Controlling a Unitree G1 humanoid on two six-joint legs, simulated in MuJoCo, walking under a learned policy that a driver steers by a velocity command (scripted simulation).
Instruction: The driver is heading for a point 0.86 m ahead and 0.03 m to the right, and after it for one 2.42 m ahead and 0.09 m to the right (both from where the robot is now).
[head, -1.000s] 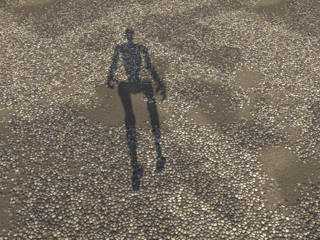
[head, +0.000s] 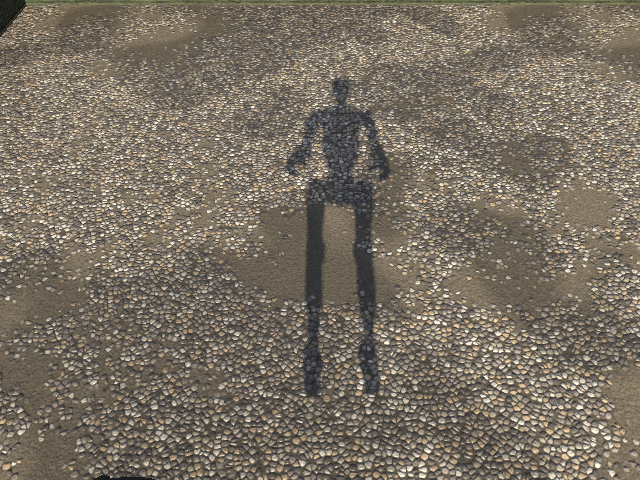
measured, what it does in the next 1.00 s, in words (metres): shifts its weight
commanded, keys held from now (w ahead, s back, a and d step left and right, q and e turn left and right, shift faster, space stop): w+e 0.32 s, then w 0.68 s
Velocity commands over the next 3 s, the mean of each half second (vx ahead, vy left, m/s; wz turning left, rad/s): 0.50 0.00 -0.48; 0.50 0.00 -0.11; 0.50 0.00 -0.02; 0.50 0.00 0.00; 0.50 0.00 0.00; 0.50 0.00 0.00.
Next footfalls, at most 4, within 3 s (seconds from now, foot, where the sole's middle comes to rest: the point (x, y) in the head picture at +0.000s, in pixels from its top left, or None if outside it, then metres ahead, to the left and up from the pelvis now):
none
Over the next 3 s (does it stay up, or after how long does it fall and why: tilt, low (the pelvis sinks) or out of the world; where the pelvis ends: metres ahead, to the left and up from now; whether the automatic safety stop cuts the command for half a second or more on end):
stays up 0.05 0.02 0.00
